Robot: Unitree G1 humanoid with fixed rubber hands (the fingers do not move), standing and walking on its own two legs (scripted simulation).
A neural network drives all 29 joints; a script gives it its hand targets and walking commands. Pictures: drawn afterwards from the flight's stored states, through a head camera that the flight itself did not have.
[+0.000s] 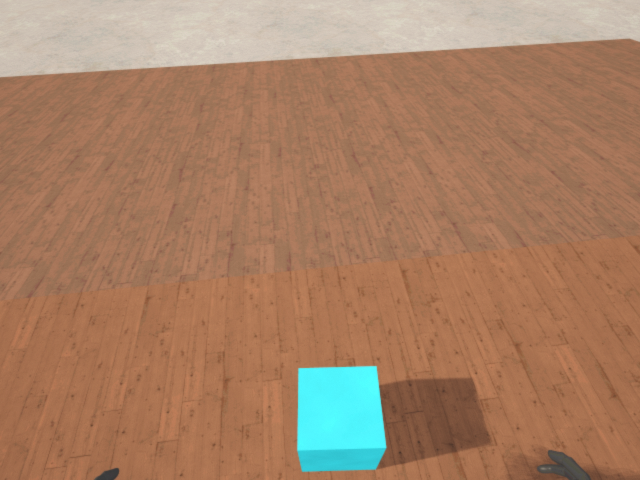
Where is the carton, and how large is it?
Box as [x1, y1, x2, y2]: [297, 366, 385, 471]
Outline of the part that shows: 376,366 298,368 297,450 302,471 375,469 385,449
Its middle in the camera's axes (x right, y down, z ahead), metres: +0.05 +0.49 +1.07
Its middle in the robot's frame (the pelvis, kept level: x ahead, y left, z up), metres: +0.38 -0.03 -0.66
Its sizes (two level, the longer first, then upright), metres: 0.210 0.200 0.250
